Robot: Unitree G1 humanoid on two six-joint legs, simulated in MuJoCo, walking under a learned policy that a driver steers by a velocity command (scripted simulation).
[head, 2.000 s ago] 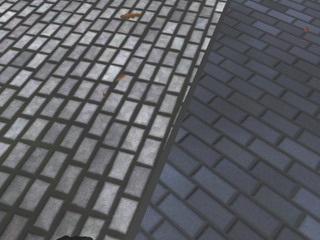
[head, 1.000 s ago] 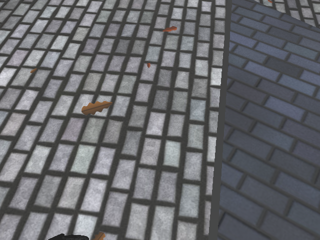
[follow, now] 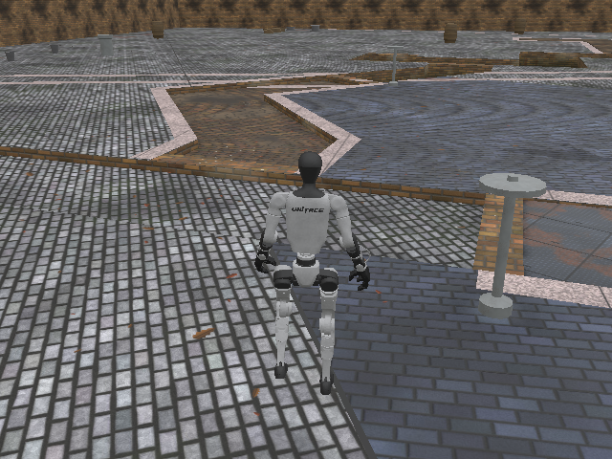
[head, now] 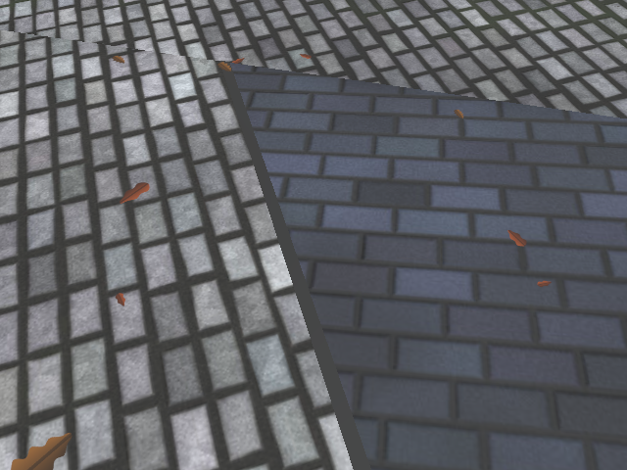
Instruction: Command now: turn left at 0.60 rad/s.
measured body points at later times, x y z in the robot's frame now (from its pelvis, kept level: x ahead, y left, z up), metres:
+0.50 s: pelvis +0.00 +0.06 +0.00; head +0.03 +0.09 +0.45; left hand +0.04 +0.38 -0.10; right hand +0.28 -0.13 -0.07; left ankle -0.02 +0.14 -0.74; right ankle +0.11 -0.07 -0.69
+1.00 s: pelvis +0.02 +0.05 -0.01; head +0.05 +0.07 +0.44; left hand +0.10 +0.37 -0.10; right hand +0.25 -0.18 -0.09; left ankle -0.02 +0.15 -0.74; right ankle +0.10 -0.06 -0.74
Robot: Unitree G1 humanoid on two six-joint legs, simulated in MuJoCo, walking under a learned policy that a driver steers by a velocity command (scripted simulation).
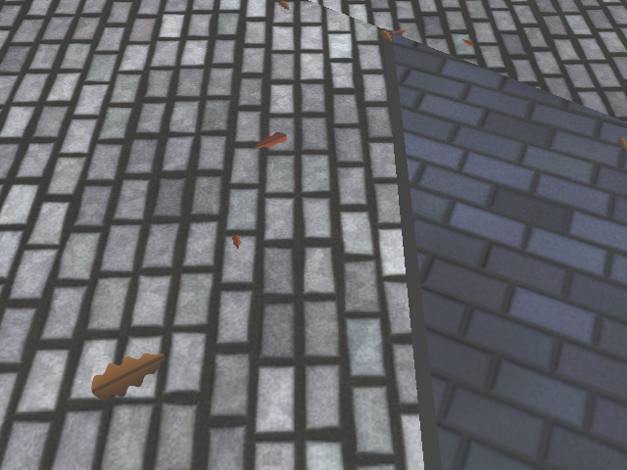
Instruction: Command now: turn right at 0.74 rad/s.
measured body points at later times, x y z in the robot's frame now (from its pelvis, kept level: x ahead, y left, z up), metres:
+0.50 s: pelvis -0.01 -0.04 -0.01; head +0.04 -0.07 +0.44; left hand +0.29 +0.12 -0.08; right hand -0.02 -0.36 -0.12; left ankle -0.01 +0.11 -0.72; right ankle -0.03 -0.15 -0.74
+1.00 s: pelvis +0.01 -0.04 +0.00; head +0.06 -0.03 +0.45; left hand +0.20 +0.22 -0.11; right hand +0.13 -0.34 -0.09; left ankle +0.02 +0.07 -0.72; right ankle -0.03 -0.15 -0.73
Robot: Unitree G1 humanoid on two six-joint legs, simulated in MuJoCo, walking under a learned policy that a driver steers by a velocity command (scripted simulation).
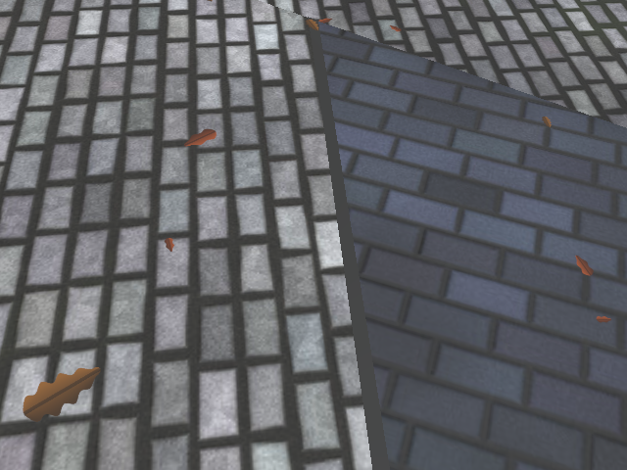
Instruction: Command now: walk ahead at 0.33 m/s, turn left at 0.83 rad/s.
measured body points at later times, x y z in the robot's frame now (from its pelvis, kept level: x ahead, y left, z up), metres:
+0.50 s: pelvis +0.29 +0.07 -0.03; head +0.32 +0.08 +0.42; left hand +0.40 +0.38 -0.11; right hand +0.36 -0.22 -0.15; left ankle +0.00 +0.10 -0.71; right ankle +0.44 +0.03 -0.73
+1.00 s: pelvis +0.72 +0.19 -0.01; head +0.75 +0.19 +0.44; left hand +0.74 +0.49 -0.13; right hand +0.92 -0.07 -0.08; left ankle +0.78 +0.32 -0.73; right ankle +0.53 +0.08 -0.63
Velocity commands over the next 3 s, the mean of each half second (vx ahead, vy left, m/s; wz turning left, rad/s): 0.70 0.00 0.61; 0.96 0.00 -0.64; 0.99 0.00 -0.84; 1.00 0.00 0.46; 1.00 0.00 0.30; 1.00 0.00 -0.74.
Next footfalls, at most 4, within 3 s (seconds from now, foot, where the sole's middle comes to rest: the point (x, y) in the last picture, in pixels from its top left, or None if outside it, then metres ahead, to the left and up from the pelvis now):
0.04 left None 0.02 0.11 -0.77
0.46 right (293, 453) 0.48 0.04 -0.77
0.90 left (176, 306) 0.82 0.32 -0.77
1.36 right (294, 192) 1.19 0.05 -0.77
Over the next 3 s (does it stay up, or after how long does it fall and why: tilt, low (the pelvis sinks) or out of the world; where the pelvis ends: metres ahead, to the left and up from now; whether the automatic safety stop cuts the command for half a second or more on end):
stays up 2.53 -0.32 -0.15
